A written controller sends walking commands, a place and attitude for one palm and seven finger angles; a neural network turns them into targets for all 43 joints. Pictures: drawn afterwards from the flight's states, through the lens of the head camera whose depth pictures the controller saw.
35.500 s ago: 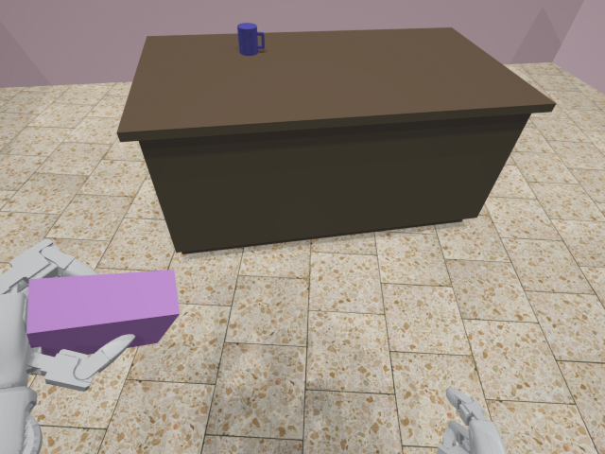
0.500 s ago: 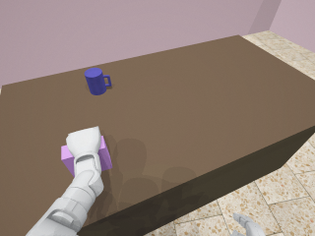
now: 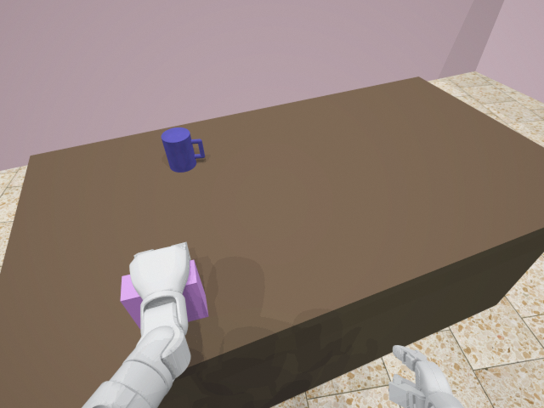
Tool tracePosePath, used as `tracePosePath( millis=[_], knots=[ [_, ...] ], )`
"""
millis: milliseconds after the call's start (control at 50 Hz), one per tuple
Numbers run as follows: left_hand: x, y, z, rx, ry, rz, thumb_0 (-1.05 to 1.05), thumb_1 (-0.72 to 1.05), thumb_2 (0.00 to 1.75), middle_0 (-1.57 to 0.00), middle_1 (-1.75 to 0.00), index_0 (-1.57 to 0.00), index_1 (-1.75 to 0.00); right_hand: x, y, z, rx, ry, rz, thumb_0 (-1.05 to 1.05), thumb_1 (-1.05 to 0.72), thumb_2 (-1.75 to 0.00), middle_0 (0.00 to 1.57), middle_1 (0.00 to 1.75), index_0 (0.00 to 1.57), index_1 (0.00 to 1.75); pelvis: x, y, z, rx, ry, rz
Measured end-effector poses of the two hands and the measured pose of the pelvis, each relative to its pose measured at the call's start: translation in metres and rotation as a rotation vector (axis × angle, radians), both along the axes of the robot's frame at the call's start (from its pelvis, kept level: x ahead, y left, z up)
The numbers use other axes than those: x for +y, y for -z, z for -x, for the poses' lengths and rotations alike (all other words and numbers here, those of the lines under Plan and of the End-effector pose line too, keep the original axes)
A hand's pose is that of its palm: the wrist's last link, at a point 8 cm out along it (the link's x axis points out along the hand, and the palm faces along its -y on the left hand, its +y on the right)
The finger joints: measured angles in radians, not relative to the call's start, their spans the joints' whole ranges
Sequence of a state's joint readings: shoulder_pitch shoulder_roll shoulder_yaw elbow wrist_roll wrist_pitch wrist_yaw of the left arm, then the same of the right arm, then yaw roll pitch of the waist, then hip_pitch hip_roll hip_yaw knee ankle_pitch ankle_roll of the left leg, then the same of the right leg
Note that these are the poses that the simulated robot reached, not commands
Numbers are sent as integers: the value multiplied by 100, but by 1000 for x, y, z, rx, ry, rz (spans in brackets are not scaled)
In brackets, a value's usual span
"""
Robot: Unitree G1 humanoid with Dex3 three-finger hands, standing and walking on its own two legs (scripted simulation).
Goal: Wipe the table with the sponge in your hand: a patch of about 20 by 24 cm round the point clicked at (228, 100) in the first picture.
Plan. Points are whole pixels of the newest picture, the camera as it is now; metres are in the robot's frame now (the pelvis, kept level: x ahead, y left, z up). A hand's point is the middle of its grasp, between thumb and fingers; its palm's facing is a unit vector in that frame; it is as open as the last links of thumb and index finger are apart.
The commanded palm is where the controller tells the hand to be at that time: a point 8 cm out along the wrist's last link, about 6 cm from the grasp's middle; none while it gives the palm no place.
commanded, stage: wipe back along the middle lane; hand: left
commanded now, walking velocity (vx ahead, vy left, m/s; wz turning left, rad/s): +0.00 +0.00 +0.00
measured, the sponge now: (170, 303) +0.30 +0.22 -0.04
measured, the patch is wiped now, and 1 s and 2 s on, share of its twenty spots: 0.65 0.80 0.80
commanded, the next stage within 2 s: slide across to the third lane in 0.34 s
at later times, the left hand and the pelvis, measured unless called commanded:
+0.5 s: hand (172, 296) +0.29 +0.21 +0.00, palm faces -0.06 -0.04 -1.00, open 9.2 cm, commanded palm +0.25 +0.18 +0.03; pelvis -0.01 -0.02 +0.00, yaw -1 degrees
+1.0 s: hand (194, 290) +0.30 +0.18 +0.00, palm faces -0.08 -0.04 -1.00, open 9.2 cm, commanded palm +0.28 +0.14 +0.05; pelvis -0.01 -0.03 +0.00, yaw +1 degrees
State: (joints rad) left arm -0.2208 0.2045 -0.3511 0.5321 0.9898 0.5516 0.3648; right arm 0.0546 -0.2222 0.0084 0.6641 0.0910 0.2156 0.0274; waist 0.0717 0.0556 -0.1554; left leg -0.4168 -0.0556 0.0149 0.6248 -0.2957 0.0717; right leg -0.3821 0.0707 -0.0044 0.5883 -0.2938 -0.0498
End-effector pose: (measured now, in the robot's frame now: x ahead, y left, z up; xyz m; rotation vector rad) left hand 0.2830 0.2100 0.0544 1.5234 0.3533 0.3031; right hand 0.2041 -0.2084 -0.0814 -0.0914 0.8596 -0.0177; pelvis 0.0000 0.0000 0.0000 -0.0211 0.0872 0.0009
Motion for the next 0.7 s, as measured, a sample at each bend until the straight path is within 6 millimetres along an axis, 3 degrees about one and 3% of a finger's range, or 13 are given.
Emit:
tracePosePath(
  millis=[220, 440, 700],
  knots=[
    [-6, 1, 13, 13, -18, 17, 3, -43, 111, -73, -150, -77, -149, -18, -3, 4, -14, 20, 16, 1, -90, -90, 20, 30, 20, 30, -11, -1, 4, -16, 9, -9],
    [-7, 2, 12, 30, -32, 13, 2, -43, 111, -74, -150, -77, -149, -38, -1, 10, -14, 48, 44, 1, -90, -90, 20, 30, 20, 30, -20, -1, 5, -10, 12, -15],
    [-16, 0, 11, 47, -13, 11, 1, -44, 111, -75, -148, -79, -148, -38, 4, 9, -20, 47, 26, 1, -91, -90, 20, 30, 20, 30, -24, -2, 5, -20, -2, -16]
  ],
)
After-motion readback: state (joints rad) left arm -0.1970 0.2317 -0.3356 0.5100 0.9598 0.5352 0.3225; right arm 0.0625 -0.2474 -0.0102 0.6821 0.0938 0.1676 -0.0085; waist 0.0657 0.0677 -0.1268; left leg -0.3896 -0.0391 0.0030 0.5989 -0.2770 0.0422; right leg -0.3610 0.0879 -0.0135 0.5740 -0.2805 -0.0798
